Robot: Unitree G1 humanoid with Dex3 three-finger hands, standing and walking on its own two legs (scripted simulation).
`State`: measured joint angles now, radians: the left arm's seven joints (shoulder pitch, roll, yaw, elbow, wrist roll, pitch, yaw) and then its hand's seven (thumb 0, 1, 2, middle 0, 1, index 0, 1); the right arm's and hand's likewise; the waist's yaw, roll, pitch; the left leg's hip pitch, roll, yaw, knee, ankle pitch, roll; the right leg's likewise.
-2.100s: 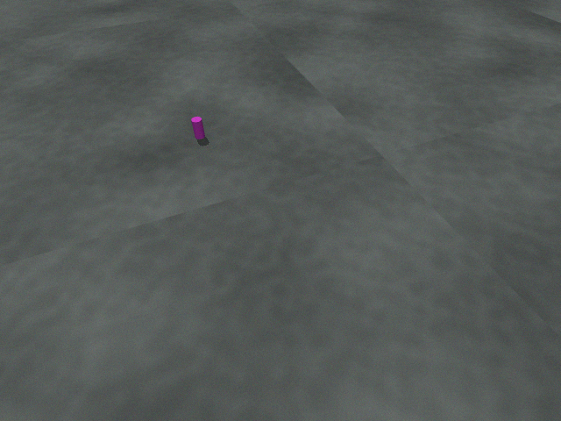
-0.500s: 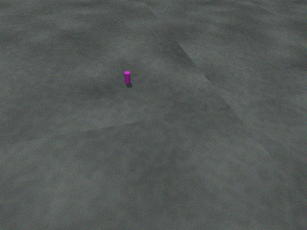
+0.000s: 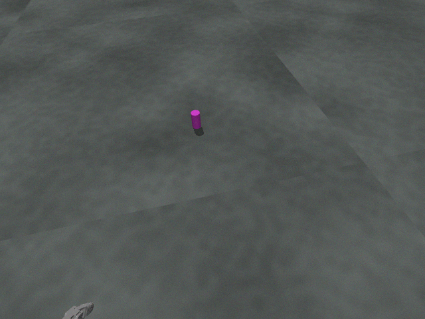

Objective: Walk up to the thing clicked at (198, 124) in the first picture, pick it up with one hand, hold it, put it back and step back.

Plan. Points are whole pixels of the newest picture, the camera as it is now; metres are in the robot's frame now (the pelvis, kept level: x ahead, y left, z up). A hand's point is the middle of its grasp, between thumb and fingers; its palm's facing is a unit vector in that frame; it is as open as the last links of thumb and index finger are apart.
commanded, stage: walk up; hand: left
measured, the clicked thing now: (196, 119) +1.48 +0.14 -0.71
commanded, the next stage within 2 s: none
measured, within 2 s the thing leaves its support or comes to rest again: neither
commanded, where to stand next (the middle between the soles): +1.13 -0.06 m, yaw +0 degrees
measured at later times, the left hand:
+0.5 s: hand (95, 250) +0.33 +0.31 -0.14, palm faces -0.10 -0.94 -0.32, open 7.4 cm
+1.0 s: hand (134, 170) +0.56 +0.25 -0.12, palm faces -0.03 -0.93 -0.36, open 7.4 cm
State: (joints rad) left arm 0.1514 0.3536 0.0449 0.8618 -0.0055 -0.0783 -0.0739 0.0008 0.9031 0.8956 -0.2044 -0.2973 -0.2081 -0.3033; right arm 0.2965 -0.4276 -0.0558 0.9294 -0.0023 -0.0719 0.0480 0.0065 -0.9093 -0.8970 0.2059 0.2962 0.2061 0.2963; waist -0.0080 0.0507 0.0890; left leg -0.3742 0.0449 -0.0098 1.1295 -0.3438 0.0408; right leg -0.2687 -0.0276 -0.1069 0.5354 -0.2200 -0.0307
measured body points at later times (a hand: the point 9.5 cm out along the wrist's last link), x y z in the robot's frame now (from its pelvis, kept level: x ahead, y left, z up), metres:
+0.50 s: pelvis +0.27 +0.03 +0.01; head +0.29 +0.05 +0.45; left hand +0.34 +0.36 -0.12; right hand +0.33 -0.29 -0.09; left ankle +0.28 +0.15 -0.73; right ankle +0.34 -0.12 -0.68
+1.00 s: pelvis +0.50 -0.02 +0.00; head +0.52 -0.03 +0.45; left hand +0.56 +0.30 -0.10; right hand +0.58 -0.35 -0.11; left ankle +0.62 +0.12 -0.70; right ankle +0.47 -0.13 -0.73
